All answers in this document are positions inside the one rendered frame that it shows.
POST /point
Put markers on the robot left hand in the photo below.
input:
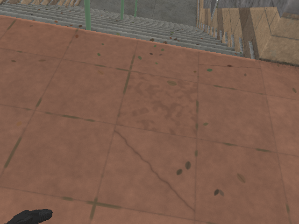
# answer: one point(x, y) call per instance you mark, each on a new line
point(31, 217)

